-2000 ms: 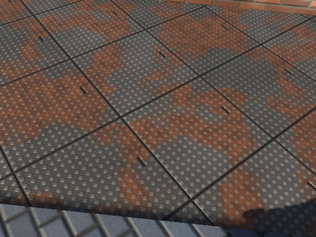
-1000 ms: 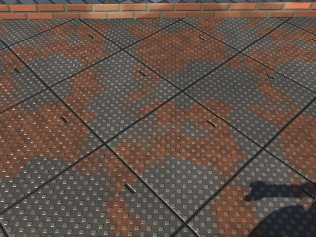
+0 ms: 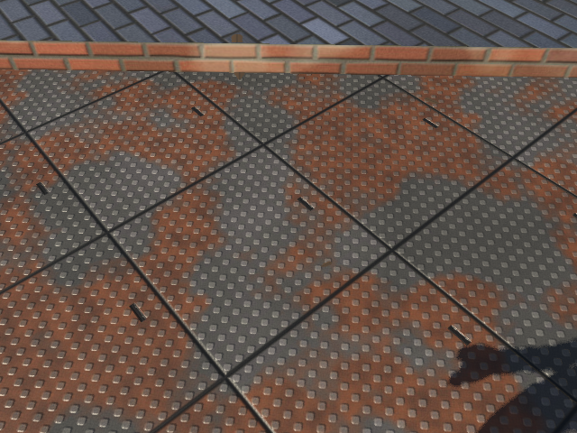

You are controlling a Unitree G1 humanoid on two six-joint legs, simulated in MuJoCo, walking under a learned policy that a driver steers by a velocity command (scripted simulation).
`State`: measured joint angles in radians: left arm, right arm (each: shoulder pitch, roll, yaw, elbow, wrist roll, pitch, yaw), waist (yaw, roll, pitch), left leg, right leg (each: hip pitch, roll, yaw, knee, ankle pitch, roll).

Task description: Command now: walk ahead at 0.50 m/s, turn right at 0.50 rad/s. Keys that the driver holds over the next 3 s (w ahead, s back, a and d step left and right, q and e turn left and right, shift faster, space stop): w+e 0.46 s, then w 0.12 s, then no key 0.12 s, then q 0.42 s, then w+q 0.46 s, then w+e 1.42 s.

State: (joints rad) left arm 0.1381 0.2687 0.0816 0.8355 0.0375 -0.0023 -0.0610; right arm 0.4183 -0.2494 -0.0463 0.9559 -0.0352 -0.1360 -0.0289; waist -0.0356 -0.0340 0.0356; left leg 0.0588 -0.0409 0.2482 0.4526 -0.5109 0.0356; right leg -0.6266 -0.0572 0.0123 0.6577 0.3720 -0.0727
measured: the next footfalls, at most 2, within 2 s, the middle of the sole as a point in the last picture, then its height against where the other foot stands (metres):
right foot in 0.16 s outside the picture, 0.14 m lower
left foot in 0.58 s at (284, 432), level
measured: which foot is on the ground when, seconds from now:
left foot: down 0.00-0.16, up 0.18-0.56, down 0.58-1.00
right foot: up 0.00-0.14, down 0.16-0.60, up 0.62-1.00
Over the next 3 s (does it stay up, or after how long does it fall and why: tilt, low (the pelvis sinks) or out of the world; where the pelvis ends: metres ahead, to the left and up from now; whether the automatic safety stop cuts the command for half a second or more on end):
stays up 1.30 -0.08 -0.12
